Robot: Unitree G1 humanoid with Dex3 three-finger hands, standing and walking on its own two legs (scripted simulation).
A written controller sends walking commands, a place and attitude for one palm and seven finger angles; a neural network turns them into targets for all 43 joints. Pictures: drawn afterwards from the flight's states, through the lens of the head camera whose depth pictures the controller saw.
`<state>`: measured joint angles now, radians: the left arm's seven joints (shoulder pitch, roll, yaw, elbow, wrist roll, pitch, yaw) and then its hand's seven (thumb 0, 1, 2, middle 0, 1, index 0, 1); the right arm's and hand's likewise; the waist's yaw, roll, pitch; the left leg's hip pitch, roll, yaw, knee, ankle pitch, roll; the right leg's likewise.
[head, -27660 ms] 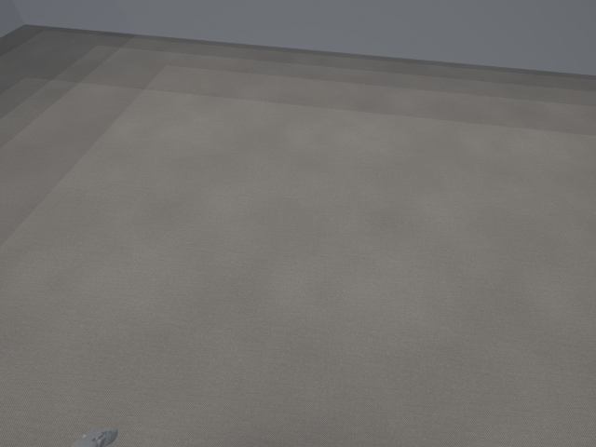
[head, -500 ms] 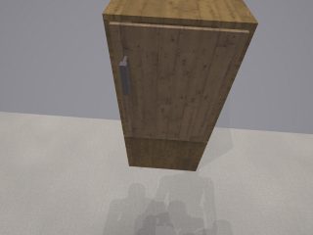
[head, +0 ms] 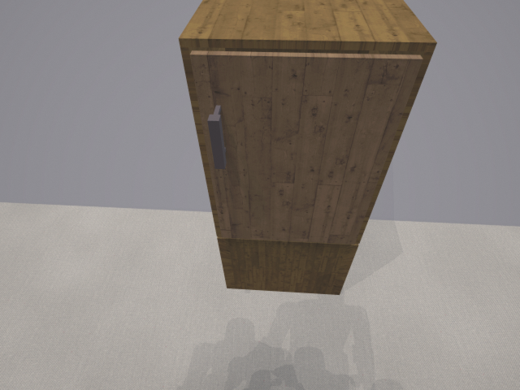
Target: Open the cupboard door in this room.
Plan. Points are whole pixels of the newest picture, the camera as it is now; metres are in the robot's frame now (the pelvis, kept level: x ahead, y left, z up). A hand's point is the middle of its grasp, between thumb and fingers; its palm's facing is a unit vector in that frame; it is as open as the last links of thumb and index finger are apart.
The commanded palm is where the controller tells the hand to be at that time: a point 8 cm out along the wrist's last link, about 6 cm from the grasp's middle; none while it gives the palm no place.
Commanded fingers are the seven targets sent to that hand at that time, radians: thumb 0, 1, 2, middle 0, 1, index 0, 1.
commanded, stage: look again from close up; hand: left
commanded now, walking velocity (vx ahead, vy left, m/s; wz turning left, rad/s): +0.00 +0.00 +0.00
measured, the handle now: (219, 137) +0.60 +0.12 +0.06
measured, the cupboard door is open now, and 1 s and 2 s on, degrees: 0 0 0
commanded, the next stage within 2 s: shuffle to correct the standing spot in 0.08 s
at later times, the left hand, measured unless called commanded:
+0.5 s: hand out of the picture +0.01 +0.14 -0.18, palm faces +0.01 -0.98 -0.19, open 7.4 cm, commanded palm none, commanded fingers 0.00 0.90 0.90 -0.20 -0.30 -0.20 -0.30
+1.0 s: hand out of the picture +0.06 +0.16 -0.18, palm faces +0.01 -0.97 -0.26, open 7.3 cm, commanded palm none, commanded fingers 0.00 0.90 0.90 -0.20 -0.30 -0.20 -0.30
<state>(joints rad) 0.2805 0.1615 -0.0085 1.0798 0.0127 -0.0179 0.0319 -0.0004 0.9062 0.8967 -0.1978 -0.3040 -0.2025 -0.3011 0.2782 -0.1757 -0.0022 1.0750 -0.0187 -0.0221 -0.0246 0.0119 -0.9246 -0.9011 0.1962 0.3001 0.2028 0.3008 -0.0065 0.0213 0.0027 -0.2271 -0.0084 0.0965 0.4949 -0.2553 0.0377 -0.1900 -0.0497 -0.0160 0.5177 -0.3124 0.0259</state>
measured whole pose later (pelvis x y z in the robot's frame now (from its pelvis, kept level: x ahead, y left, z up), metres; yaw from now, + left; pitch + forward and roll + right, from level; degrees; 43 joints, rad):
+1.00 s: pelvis +0.03 -0.03 -0.01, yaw -2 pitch +0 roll +0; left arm 0.28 0.18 0.01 0.98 0.02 -0.03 0.07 0.00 0.91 0.90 -0.20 -0.30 -0.20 -0.30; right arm 0.15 -0.17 -0.03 0.95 -0.01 0.02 -0.03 0.00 -0.91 -0.90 0.20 0.30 0.20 0.30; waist 0.01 0.00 0.05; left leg -0.32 0.02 0.07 0.65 -0.34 0.02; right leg -0.20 0.02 -0.01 0.59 -0.37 -0.02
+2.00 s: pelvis -0.14 +0.06 +0.00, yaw +0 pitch -1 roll -1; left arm 0.37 0.16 0.02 1.02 0.02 0.03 0.03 0.00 0.91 0.90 -0.20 -0.30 -0.20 -0.30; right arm 0.34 -0.12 -0.03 1.07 -0.04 0.04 -0.03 0.02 -0.93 -0.90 0.20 0.30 0.21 0.30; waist -0.01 -0.02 -0.08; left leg -0.31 -0.08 0.06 0.31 -0.03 0.08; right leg -0.16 0.03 -0.06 0.59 -0.46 -0.06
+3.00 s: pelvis -0.15 +0.05 +0.00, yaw -1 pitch +0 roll +0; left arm 0.35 0.10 -0.02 1.13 0.01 -0.02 0.01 0.00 0.91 0.90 -0.20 -0.30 -0.20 -0.30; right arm 0.28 -0.14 0.00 1.12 -0.01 -0.02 -0.05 0.01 -0.93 -0.90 0.20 0.30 0.20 0.30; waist 0.02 -0.03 0.02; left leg -0.23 0.01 0.03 0.46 -0.22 0.00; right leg -0.15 0.00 -0.05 0.46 -0.30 -0.02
